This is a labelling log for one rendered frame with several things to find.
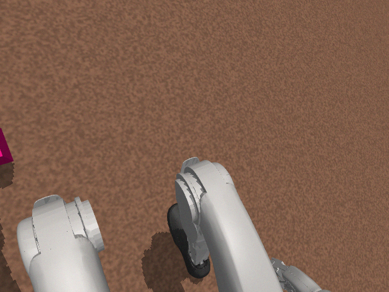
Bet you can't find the right robot hand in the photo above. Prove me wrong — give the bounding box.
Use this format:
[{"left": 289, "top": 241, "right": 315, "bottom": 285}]
[{"left": 270, "top": 258, "right": 322, "bottom": 292}]

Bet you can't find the right robot foot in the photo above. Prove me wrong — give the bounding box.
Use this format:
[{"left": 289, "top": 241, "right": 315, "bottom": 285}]
[{"left": 167, "top": 203, "right": 210, "bottom": 279}]

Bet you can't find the cube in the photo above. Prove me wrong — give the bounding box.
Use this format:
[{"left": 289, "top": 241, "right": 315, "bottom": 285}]
[{"left": 0, "top": 128, "right": 13, "bottom": 165}]

